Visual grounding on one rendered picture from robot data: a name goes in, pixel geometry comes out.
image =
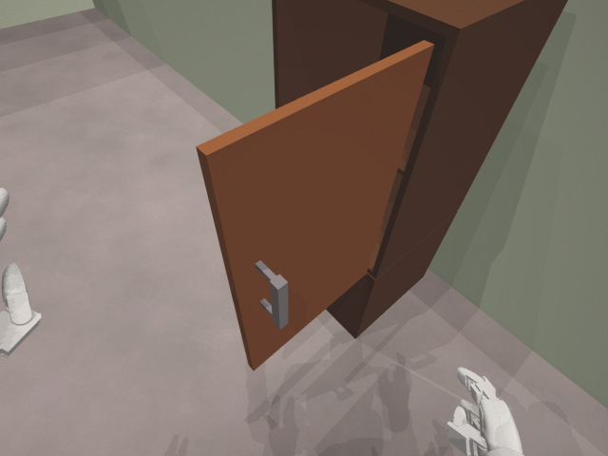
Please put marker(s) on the right robot hand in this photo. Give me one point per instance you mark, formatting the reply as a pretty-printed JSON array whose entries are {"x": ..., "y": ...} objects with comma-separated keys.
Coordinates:
[{"x": 491, "y": 426}]

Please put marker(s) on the handle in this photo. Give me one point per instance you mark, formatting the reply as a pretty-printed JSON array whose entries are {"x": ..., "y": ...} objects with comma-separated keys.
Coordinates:
[{"x": 279, "y": 296}]

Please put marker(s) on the left robot hand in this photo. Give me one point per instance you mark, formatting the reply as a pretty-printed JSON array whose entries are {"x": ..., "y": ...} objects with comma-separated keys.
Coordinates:
[{"x": 19, "y": 320}]

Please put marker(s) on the cupboard door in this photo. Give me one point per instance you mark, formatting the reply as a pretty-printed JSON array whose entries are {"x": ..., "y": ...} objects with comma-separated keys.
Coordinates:
[{"x": 304, "y": 189}]

